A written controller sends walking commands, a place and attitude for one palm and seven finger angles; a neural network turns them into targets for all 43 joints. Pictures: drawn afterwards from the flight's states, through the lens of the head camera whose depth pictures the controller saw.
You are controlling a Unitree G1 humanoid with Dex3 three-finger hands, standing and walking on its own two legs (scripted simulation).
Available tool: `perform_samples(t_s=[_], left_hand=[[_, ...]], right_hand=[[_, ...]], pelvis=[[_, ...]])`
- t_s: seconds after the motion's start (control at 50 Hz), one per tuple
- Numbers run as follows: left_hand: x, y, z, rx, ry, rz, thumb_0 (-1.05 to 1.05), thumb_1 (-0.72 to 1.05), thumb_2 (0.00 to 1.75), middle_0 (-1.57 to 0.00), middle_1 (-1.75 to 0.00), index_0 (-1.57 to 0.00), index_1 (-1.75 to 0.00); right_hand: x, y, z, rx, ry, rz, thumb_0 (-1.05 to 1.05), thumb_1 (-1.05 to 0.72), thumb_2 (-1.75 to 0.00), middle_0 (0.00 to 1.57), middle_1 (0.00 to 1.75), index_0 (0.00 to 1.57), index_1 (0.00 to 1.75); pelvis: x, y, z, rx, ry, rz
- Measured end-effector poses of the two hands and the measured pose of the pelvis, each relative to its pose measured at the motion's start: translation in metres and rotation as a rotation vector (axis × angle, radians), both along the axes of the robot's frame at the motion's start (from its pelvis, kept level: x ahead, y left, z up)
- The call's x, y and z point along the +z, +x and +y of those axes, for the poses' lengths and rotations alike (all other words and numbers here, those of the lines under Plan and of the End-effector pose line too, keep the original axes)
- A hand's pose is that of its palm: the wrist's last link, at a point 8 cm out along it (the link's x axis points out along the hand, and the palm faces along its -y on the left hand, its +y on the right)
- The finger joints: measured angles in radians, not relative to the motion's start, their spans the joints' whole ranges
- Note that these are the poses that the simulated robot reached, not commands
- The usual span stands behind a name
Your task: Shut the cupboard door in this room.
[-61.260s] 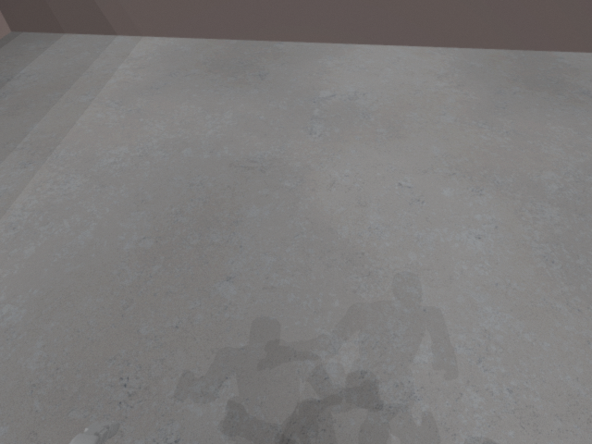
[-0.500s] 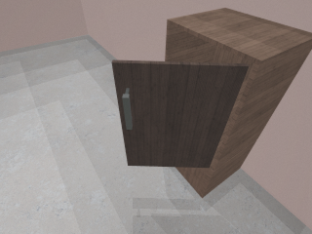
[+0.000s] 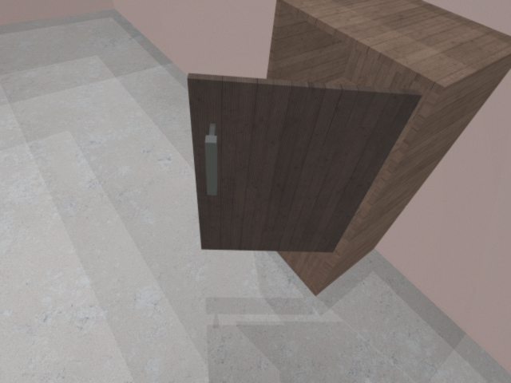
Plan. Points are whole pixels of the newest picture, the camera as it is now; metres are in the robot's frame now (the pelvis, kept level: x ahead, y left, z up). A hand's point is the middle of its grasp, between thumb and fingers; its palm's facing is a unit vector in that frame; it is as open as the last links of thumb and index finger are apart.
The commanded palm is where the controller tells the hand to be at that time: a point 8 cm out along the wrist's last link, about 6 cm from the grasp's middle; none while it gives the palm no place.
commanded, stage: shuffle to correct the standing spot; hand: left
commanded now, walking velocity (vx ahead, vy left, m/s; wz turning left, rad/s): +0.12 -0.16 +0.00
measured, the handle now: (212, 160) +0.53 +0.10 +0.01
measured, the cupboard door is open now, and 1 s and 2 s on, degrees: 54 54 54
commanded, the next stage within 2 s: come to a stop and stand still in 0.68 s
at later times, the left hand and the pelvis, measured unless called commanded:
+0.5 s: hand out of the picture +0.03 +0.12 -0.21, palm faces +0.05 -0.99 -0.11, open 7.3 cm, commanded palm none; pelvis +0.07 -0.04 -0.02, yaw +1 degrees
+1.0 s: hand (235, 348) +0.22 +0.03 -0.17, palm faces +0.04 -0.97 -0.23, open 7.3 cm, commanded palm none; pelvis +0.13 -0.15 -0.01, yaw +2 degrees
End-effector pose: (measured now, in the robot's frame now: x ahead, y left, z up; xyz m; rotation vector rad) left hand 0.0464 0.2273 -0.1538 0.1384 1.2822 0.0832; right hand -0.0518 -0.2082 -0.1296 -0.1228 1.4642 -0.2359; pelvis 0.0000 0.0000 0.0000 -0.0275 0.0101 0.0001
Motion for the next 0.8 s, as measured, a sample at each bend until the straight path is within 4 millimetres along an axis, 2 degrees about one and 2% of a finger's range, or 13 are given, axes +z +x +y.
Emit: perform_samples(t_s=[0.12, 0.18, 0.22, 0.28, 0.36, 0.44, 0.5, 0.56, 0.66, 0.74, 0.8], left_hand=[[0.007, 0.029, -0.016, -0.013, 0.013, -0.054, 0.01, 0.92, 0.9, -0.19, -0.29, -0.2, -0.3], [0.003, 0.034, -0.03, -0.005, 0.019, -0.071, 0.01, 0.92, 0.9, -0.19, -0.29, -0.2, -0.3], [0.001, 0.032, -0.039, 0.019, 0.019, -0.071, 0.01, 0.92, 0.9, -0.19, -0.29, -0.2, -0.3], [0.0, 0.022, -0.041, 0.075, 0.029, -0.065, 0.0, 0.94, 0.9, -0.2, -0.29, -0.2, -0.3], [-0.009, -0.001, -0.045, 0.106, 0.016, 0.018, 0.0, 0.94, 0.9, -0.2, -0.29, -0.2, -0.3], [-0.028, -0.021, -0.05, 0.117, -0.026, 0.132, 0.0, 0.93, 0.9, -0.19, -0.29, -0.2, -0.3], [-0.028, -0.021, -0.054, 0.095, -0.045, 0.196, 0.01, 0.92, 0.9, -0.19, -0.29, -0.2, -0.3], [-0.02, -0.005, -0.057, 0.098, -0.05, 0.189, 0.01, 0.92, 0.9, -0.19, -0.29, -0.2, -0.3], [-0.006, 0.034, -0.066, 0.106, -0.036, 0.127, 0.01, 0.91, 0.9, -0.19, -0.29, -0.2, -0.3], [0.0, 0.071, -0.078, 0.081, -0.009, 0.092, 0.01, 0.92, 0.9, -0.19, -0.29, -0.2, -0.3], [0.003, 0.103, -0.092, 0.051, 0.017, 0.051, 0.01, 0.92, 0.9, -0.19, -0.29, -0.2, -0.3]], right_hand=[[-0.006, -0.014, -0.012, -0.033, 0.03, 0.059, 0.01, -0.91, -0.9, 0.2, 0.3, 0.2, 0.3], [-0.014, -0.011, -0.027, -0.039, 0.037, 0.069, 0.01, -0.91, -0.9, 0.2, 0.3, 0.2, 0.3], [-0.017, -0.002, -0.036, -0.024, 0.036, 0.069, 0.01, -0.91, -0.9, 0.2, 0.3, 0.2, 0.3], [-0.016, 0.025, -0.051, 0.017, 0.022, 0.049, 0.01, -0.91, -0.9, 0.2, 0.3, 0.2, 0.3], [-0.011, 0.082, -0.065, 0.072, -0.018, -0.046, 0.01, -0.91, -0.9, 0.2, 0.3, 0.2, 0.3], [-0.014, 0.135, -0.066, 0.119, -0.062, -0.167, 0.01, -0.91, -0.9, 0.2, 0.3, 0.2, 0.3], [-0.009, 0.156, -0.064, 0.122, -0.067, -0.209, 0.0, -0.91, -0.9, 0.2, 0.3, 0.2, 0.3], [-0.002, 0.163, -0.065, 0.126, -0.065, -0.194, 0.0, -0.92, -0.9, 0.2, 0.3, 0.2, 0.3], [0.002, 0.165, -0.077, 0.132, -0.045, -0.129, 0.0, -0.93, -0.9, 0.2, 0.3, 0.2, 0.3], [-0.002, 0.162, -0.093, 0.111, -0.021, -0.085, 0.0, -0.92, -0.9, 0.2, 0.3, 0.2, 0.3], [-0.01, 0.16, -0.113, 0.082, -0.001, -0.05, 0.0, -0.91, -0.9, 0.2, 0.3, 0.2, 0.3]], pelvis=[[-0.002, 0.005, -0.016, 0.009, 0.007, 0.007], [-0.008, 0.011, -0.029, 0.006, 0.023, 0.005], [-0.01, 0.016, -0.035, 0.018, 0.011, -0.002], [-0.01, 0.026, -0.041, 0.041, 0.002, -0.004], [-0.011, 0.041, -0.042, 0.046, -0.004, -0.007], [-0.023, 0.056, -0.038, 0.04, -0.01, -0.014], [-0.02, 0.066, -0.041, 0.02, 0.004, -0.015], [-0.012, 0.074, -0.046, 0.024, 0.004, -0.007], [-0.002, 0.089, -0.06, 0.025, 0.001, 0.01], [0.0, 0.1, -0.08, 0.025, 0.0, 0.016], [-0.004, 0.109, -0.099, 0.025, 0.008, 0.019]])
